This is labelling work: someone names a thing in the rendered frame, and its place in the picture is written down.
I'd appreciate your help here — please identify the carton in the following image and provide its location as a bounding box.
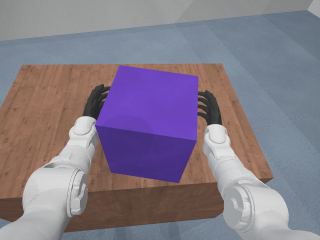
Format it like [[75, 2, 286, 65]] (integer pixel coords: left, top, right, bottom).
[[95, 65, 199, 183]]

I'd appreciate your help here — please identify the left robot forearm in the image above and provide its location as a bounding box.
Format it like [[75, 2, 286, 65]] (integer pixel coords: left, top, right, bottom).
[[22, 116, 99, 211]]

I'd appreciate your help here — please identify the left robot hand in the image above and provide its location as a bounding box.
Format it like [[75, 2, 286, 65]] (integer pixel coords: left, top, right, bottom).
[[82, 84, 111, 120]]

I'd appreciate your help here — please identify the robot left upper arm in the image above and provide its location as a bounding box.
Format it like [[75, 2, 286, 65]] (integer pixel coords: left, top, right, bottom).
[[0, 167, 88, 240]]

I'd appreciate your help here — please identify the right robot forearm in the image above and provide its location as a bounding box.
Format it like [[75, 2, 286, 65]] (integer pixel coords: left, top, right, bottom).
[[202, 124, 289, 219]]

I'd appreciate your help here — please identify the robot right upper arm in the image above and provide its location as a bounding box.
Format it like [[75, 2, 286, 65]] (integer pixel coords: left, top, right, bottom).
[[223, 184, 320, 240]]

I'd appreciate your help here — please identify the right robot hand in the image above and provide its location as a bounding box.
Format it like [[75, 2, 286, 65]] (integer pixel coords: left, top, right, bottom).
[[197, 90, 222, 126]]

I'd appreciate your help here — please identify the pedestal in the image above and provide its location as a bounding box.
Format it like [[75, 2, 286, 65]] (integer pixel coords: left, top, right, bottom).
[[0, 63, 274, 233]]

